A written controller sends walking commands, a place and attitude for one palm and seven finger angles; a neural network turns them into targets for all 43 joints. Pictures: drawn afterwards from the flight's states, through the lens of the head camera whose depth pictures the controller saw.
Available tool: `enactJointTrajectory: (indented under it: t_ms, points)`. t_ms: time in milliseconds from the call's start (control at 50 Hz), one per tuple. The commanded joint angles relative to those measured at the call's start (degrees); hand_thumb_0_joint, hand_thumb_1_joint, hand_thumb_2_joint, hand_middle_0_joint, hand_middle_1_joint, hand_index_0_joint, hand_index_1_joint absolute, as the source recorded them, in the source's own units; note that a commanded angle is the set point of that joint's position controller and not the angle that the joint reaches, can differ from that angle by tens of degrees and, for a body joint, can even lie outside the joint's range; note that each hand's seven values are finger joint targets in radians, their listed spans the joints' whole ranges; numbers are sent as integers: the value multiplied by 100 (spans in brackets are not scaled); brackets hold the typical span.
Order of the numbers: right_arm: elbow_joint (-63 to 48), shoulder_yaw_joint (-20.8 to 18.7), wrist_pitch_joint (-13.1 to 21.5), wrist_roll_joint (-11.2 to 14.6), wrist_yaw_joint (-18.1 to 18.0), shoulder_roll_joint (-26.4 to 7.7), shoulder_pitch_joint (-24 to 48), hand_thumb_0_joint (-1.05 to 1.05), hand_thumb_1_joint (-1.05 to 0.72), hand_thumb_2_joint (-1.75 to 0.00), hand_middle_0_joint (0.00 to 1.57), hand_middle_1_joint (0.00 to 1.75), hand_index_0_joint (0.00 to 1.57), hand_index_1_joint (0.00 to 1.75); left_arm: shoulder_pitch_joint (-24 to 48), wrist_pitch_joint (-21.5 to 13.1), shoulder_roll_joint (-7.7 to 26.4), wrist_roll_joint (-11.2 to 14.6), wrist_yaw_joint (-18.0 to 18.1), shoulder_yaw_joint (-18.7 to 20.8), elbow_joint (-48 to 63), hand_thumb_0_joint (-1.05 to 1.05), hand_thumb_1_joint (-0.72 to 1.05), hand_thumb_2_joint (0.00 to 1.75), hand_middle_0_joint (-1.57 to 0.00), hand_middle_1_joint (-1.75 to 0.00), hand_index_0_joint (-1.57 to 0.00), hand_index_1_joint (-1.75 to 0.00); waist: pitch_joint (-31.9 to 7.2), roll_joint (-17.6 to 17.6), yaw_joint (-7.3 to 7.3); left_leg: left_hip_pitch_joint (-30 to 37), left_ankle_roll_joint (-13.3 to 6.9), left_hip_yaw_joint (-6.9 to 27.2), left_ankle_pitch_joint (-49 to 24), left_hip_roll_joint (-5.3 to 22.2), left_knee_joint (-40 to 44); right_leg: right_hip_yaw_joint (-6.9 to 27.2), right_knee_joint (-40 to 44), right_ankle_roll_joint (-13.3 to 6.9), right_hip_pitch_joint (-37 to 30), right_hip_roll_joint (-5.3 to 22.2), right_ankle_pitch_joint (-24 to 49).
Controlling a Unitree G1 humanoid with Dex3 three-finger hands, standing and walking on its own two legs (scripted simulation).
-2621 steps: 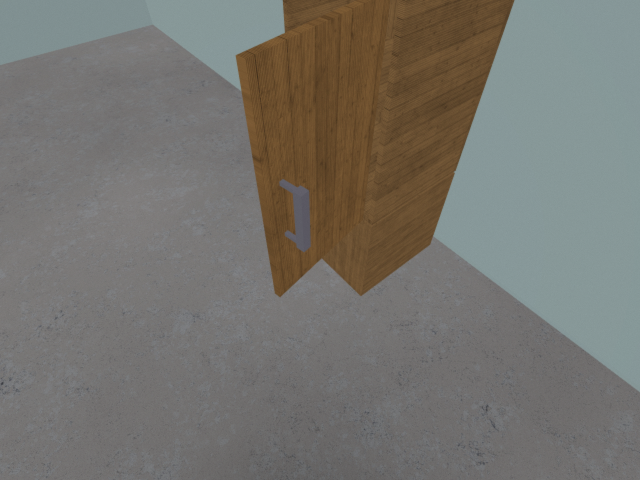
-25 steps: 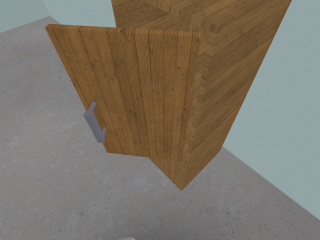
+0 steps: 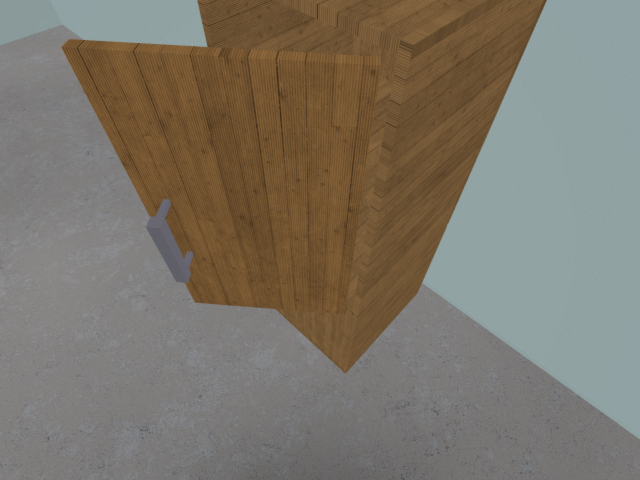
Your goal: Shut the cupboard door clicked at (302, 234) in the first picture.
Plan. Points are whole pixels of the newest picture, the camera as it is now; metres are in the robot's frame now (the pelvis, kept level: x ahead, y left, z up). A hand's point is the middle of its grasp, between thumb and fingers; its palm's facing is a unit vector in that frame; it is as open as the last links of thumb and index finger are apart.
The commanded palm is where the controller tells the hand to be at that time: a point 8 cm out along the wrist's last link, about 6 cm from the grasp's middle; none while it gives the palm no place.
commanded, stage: come to a stop and stand still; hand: left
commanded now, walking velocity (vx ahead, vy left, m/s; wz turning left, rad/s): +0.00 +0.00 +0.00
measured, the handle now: (174, 242) +0.47 +0.27 -0.06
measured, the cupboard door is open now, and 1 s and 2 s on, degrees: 39 39 39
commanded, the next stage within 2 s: look again from close up in 0.42 s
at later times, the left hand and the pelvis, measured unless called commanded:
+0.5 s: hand out of the picture -0.02 +0.18 -0.16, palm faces +0.02 -0.97 -0.25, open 7.3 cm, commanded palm none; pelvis -0.03 -0.01 +0.01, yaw +1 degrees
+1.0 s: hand out of the picture +0.02 +0.20 -0.16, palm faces +0.01 -0.97 -0.25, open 7.3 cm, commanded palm none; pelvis -0.02 -0.01 +0.01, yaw +1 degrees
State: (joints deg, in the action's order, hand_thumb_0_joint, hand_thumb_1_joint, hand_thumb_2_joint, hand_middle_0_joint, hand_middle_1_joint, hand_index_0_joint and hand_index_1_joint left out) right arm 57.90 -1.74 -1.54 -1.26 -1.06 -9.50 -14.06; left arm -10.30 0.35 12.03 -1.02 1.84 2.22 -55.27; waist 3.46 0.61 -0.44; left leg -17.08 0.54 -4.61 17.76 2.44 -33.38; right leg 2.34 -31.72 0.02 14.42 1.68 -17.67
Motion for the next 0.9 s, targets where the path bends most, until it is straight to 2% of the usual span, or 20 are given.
enactJointTrajectory:
  t_ms: [0, 20, 40, 60, 80, 100, 120, 140, 160, 220, 240, 360, 380, 420, 500, 560, 580, 620, 780, 880]
  points:
    - [-666, -93, 196, 37, 86, -301, -133, 0, -90, -90, 20, 30, 20, 30, -330, -297, 898, -88, 127, 52, 217, 0, 90, 90, -20, -30, -20, -30, -813, 388, -191, -249, 35, 49, 341, -199, -302, 613, 206, -650, -942, 759, 4236]
    - [-609, -91, 231, 74, 54, -446, -262, 0, -90, -90, 20, 30, 20, 30, -409, -305, 845, -12, 152, 55, 159, 0, 90, 90, -20, -30, -20, -30, -1113, 1182, -149, 2, -70, 178, -457, -56, 2, 535, -56, -517, -1097, 728, 4560]
    - [-548, -104, 250, 94, 14, -586, -330, 0, -90, -90, 20, 30, 20, 30, -354, -258, 707, 21, 161, 9, 172, 0, 90, 90, -20, -30, -20, -30, -1076, 996, -183, 452, -131, 303, -1109, 67, 237, 300, -90, -372, -779, 598, 3855]
    - [-450, -107, 298, 66, 6, -683, -346, 0, -90, -90, 20, 30, 20, 30, -353, -214, 659, 20, 136, -11, 165, 0, 90, 90, -20, -30, -20, -30, -953, -131, -138, 883, -179, 401, -2247, 283, 342, 111, -165, -225, -425, 375, 2814]
    - [-421, -98, 288, 40, -15, -778, -234, 0, -90, -90, 20, 30, 20, 30, -359, -159, 637, 37, 120, -24, 168, 0, 90, 90, -20, -30, -20, -30, -547, -790, -69, 769, -260, 578, -2547, 481, 407, 14, -83, -125, -106, 178, 1570]
    - [-429, -77, 245, 35, -25, -763, -102, 0, -90, -90, 20, 30, 20, 30, -415, -110, 609, 36, 105, -35, 130, 0, 90, 90, -20, -30, -20, -30, -124, -806, -10, 443, -297, 634, -1960, 520, 549, 16, 167, -116, 48, 92, 716]
    - [-470, -53, 209, 30, -16, -721, 2, 0, -90, -90, 20, 30, 20, 30, -465, -91, 591, 23, 83, -61, 83, 0, 90, 90, -20, -30, -20, -30, 209, -370, 20, 173, -264, 645, -1065, 422, 648, 157, 442, -146, 212, 111, 337]
    - [-508, -47, 176, 23, 0, -701, 21, 0, -90, -90, 20, 30, 20, 30, -476, -92, 587, 9, 62, -86, 62, 0, 90, 90, -20, -30, -20, -30, 369, 91, -19, 108, -196, 554, -309, 284, 685, 349, 722, -180, 423, 195, -111]
    - [-476, -44, 170, 19, 12, -649, -39, 0, -90, -90, 20, 30, 20, 30, -437, -121, 616, -4, 43, -108, 42, 0, 90, 90, -20, -30, -20, -30, 417, 323, -71, 206, -158, 481, -101, 185, 710, 453, 928, -212, 569, 271, -303]
    - [-336, -32, 175, -3, 47, -691, -259, 0, -90, -90, 20, 30, 20, 30, -388, -116, 723, 5, 13, -92, 73, 0, 90, 90, -20, -30, -20, -30, 277, 231, -139, 448, -116, 439, 184, 96, 763, 521, 1120, -234, 835, 306, -1049]
    - [-308, -32, 176, -8, 51, -694, -262, 0, -90, -90, 20, 30, 20, 30, -425, -112, 712, 7, 6, -89, 59, 0, 90, 90, -20, -30, -20, -30, 281, 236, -116, 438, -121, 459, 252, 99, 800, 506, 1149, -225, 865, 299, -1171]
    - [-162, -5, 250, 12, 36, -754, -247, 0, -90, -90, 20, 30, 20, 30, -547, -158, 734, 8, -14, -94, -46, 0, 90, 90, -20, -30, -20, -30, 198, 164, -46, 409, -146, 536, 48, 190, 1049, 438, 1162, -207, 601, 290, -753]
    - [-141, -3, 264, 11, 34, -817, -241, 0, -90, -90, 20, 30, 20, 30, -564, -168, 760, 11, -19, -81, -80, 0, 90, 90, -20, -30, -20, -30, 142, 94, -33, 403, -139, 546, -27, 182, 1027, 459, 1135, -209, 536, 310, -641]
    - [-73, 8, 290, 22, 27, -831, -259, 0, -90, -90, 20, 30, 20, 30, -580, -185, 773, 23, -24, -81, -144, 0, 90, 90, -20, -30, -20, -30, 50, 181, -22, 444, -144, 551, -229, 208, 1034, 451, 1098, -218, 408, 321, -370]
    - [74, 21, 349, 37, 7, -890, -226, 0, -90, -90, 20, 30, 20, 30, -616, -205, 792, 27, -27, -78, -274, 0, 90, 90, -20, -30, -20, -30, -152, -53, 29, 544, -170, 590, -707, 300, 1079, 340, 930, -192, 104, 319, 310]
    - [179, 25, 359, 48, -6, -871, -213, 0, -90, -90, 20, 30, 20, 30, -622, -209, 792, 21, -29, -80, -359, 0, 90, 90, -20, -30, -20, -30, -193, 42, 45, 582, -174, 591, -817, 327, 1117, 305, 920, -183, -22, 321, 515]
    - [200, 24, 365, 47, -7, -938, -200, 0, -90, -90, 20, 30, 20, 30, -589, -206, 812, 25, -30, -84, -391, 0, 90, 90, -20, -30, -20, -30, -204, -43, 44, 579, -172, 596, -871, 330, 1114, 283, 883, -176, -43, 335, 599]
    - [253, 33, 369, 46, -11, -949, -164, 0, -90, -90, 20, 30, 20, 30, -577, -201, 829, 30, -31, -83, -445, 0, 90, 90, -20, -30, -20, -30, -218, -119, 54, 609, -168, 599, -898, 349, 1142, 278, 872, -173, -66, 339, 631]
    - [359, 29, 365, 47, -21, -996, 5, 0, -90, -90, 20, 30, 20, 30, -454, -197, 857, 15, -31, -86, -556, 0, 90, 90, -20, -30, -20, -30, -85, -57, 60, 654, -166, 603, -982, 360, 1216, 286, 936, -154, -63, 355, 800]
    - [354, 8, 376, 46, -16, -1059, 128, 0, -90, -90, 20, 30, 20, 30, -374, -214, 936, 9, -35, -70, -542, 0, 90, 90, -20, -30, -20, -30, -199, -14, 60, 758, -157, 587, -1162, 361, 1204, 301, 950, -144, -132, 394, 1028]
